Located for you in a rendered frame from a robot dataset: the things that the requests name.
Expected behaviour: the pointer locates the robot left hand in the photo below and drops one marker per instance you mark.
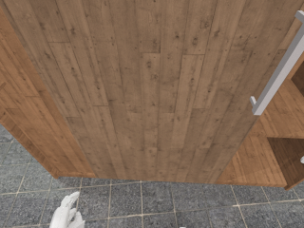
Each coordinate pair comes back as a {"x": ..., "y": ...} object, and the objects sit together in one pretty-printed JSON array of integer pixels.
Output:
[{"x": 63, "y": 215}]

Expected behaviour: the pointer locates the wardrobe door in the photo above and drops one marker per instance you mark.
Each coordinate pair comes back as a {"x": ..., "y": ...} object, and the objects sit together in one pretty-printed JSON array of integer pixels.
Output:
[
  {"x": 156, "y": 90},
  {"x": 27, "y": 102}
]

